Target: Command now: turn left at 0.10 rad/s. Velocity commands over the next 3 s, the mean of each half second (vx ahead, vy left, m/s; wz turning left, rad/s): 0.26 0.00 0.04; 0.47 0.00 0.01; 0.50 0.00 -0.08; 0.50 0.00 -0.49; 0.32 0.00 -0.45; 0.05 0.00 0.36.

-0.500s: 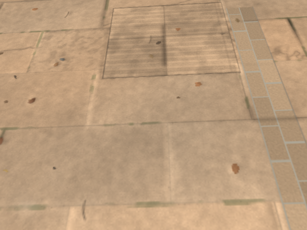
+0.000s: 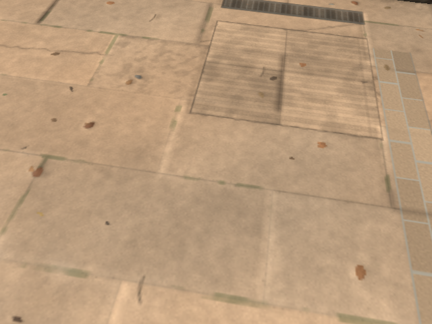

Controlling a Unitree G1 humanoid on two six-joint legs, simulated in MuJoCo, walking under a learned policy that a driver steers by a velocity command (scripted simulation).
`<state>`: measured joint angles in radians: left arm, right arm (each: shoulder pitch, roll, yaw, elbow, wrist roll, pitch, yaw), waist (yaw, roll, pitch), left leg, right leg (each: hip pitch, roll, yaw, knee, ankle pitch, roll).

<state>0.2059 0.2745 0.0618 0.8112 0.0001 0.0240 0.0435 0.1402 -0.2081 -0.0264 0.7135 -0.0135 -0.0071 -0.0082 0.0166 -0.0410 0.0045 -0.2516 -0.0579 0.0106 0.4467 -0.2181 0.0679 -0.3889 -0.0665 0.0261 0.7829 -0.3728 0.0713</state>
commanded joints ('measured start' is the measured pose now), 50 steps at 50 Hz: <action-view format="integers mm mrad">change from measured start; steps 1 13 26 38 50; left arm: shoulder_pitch -19 95 -43 -257 -11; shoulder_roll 74 151 49 83 87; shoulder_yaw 12 34 7 3 13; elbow -59 -19 -103 -218 -77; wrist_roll -4 -26 -15 -23 4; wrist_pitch -18 -97 -130 -133 -152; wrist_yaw -2 -19 -68 -103 -84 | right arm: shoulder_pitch -11 -45 253 314 226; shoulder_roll -149 -90 -140 -230 -135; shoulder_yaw -37 -43 -47 -62 -42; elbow -33 -28 81 138 73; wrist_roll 4 47 17 32 28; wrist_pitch -11 -84 -86 -66 -61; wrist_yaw -2 25 25 -2 -5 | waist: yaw -23 0 -53 -36 -56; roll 166 -146 115 149 -17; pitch -37 100 55 54 -28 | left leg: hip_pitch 47 -260 296 351 -315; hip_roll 266 64 268 307 214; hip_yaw -248 -4 -232 -87 -98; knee -131 245 -297 -180 699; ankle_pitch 157 -286 230 603 -21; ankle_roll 174 49 145 82 -45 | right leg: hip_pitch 59 208 -440 -146 164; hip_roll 7 -255 -65 60 -142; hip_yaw -7 378 -2 -67 201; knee -151 -595 257 -254 -651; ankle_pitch -4 -224 210 346 298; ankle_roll -12 -277 -109 -159 -334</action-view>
